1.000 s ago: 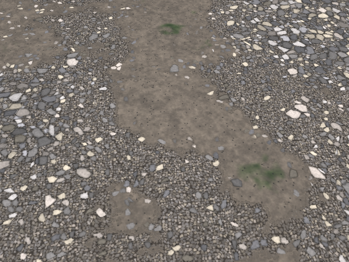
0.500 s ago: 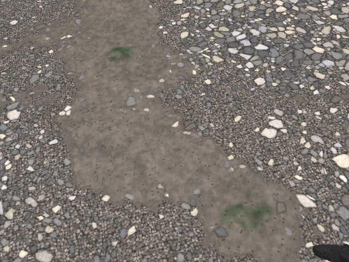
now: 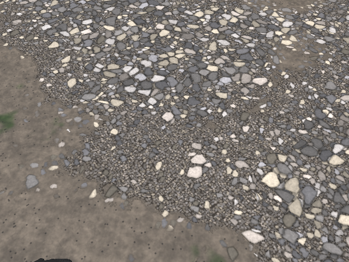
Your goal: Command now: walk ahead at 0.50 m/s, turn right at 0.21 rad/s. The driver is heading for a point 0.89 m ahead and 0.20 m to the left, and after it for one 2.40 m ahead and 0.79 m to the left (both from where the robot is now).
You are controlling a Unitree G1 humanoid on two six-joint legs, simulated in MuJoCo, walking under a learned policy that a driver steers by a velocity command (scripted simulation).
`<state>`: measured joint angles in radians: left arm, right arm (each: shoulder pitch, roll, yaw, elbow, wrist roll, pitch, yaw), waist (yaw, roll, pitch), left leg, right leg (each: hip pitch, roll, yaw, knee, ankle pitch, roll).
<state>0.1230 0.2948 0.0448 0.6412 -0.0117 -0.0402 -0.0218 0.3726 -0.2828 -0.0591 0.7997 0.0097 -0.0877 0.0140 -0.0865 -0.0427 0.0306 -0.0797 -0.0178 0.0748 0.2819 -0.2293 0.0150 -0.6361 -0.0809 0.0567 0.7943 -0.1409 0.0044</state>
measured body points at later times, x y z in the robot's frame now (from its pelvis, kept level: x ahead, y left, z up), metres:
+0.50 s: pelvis +0.23 -0.06 +0.00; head +0.27 -0.07 +0.45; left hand +0.30 +0.23 -0.11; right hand +0.41 -0.31 -0.11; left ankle +0.35 +0.09 -0.70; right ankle +0.21 -0.14 -0.74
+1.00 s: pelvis +0.32 -0.05 -0.01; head +0.36 -0.03 +0.44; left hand +0.37 +0.26 -0.12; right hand +0.57 -0.26 -0.10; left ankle +0.35 +0.07 -0.74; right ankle +0.40 -0.18 -0.73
